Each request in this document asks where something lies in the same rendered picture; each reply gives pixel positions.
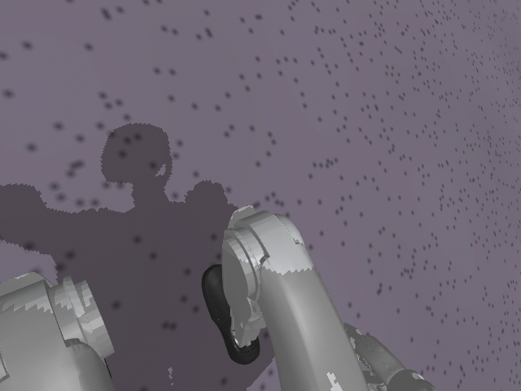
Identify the right robot arm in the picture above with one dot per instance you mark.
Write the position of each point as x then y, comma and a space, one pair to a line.
409, 380

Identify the right robot foot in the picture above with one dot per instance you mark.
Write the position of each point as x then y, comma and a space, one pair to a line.
219, 310

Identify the right robot hand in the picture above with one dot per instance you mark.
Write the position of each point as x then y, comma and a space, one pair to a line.
374, 356

